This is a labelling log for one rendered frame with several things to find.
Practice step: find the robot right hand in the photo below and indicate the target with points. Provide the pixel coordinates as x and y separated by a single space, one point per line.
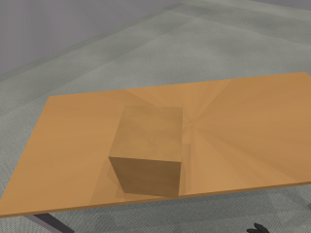
259 229

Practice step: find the table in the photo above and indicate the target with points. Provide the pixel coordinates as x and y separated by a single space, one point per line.
238 135

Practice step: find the carton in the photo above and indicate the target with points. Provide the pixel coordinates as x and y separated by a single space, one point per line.
146 153

